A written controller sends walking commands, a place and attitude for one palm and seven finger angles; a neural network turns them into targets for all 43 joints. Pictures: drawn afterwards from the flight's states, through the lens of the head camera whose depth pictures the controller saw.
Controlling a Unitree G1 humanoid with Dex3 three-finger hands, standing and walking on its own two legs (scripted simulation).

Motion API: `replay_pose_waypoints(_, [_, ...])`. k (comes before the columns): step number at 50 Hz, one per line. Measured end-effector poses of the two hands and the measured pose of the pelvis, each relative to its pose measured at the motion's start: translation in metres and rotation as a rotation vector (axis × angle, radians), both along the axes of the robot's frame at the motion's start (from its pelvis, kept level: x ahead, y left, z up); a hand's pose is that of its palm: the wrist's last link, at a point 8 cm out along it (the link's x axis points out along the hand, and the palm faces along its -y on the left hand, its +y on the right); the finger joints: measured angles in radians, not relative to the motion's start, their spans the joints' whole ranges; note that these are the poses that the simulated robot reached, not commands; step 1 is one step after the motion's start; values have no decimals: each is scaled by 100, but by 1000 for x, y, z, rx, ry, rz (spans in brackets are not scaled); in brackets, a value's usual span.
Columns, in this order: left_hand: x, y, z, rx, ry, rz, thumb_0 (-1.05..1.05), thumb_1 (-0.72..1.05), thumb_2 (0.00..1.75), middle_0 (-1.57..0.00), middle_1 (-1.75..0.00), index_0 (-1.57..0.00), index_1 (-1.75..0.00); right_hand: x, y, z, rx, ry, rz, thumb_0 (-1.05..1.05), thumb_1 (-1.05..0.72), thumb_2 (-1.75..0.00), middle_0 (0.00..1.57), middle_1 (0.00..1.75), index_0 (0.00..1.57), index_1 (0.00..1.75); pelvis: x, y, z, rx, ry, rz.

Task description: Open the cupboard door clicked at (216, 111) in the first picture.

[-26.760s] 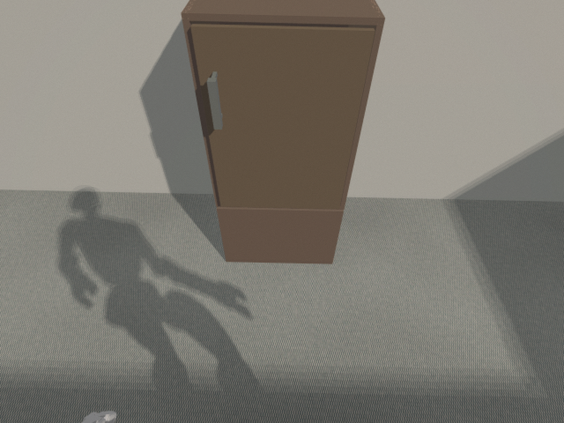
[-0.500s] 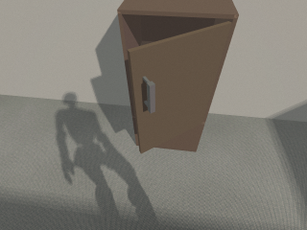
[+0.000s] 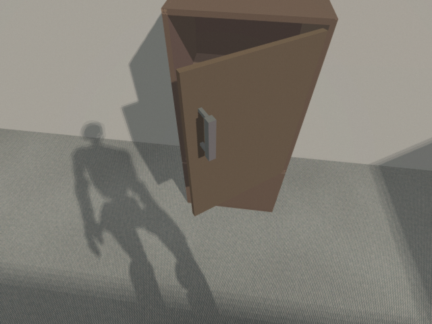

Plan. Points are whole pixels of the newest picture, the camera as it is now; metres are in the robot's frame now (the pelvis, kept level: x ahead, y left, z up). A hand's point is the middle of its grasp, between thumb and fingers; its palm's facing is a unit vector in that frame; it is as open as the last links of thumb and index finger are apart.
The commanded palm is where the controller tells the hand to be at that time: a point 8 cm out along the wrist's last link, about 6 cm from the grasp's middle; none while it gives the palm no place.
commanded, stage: look to check the result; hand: left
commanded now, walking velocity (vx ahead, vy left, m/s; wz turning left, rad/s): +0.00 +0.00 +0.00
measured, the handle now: (206, 134) +0.54 +0.06 +0.02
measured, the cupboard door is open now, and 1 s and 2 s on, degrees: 37 37 37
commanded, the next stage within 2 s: walk to a spot facing it in 0.36 s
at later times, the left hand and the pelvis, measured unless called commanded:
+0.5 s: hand out of the picture +0.02 +0.16 -0.18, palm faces +0.04 -0.98 -0.19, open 7.4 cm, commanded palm none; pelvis +0.01 -0.01 +0.00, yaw +0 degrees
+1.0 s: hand out of the picture +0.08 +0.15 -0.17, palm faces -0.11 -0.95 -0.30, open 7.4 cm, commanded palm none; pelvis +0.01 -0.05 -0.02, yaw -11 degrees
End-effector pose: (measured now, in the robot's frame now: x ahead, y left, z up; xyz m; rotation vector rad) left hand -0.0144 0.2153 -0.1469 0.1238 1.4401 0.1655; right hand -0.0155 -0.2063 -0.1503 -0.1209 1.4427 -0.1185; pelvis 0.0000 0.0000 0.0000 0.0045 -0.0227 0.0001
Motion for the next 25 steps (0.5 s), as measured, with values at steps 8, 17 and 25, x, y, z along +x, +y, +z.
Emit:
replay_pose_waypoints(8, [7,-1,1,1,-8,0,0,91,90,-20,-30,-20,-30,9,-4,0,-6,-9,5,1,-91,-90,20,30,20,30,5,-1,0,1,-1,1])
replay_pose_waypoints(17, [17,-3,-1,-3,-23,-6,0,91,90,-20,-30,-20,-30,18,-11,3,-22,-19,11,0,-91,-90,20,30,20,30,9,-4,1,0,0,2])
replay_pose_waypoints(25, [25,-2,1,2,-34,-7,0,91,90,-20,-30,-20,-30,26,-17,4,-30,-26,17,0,-90,-90,20,30,20,30,12,-6,1,0,0,4])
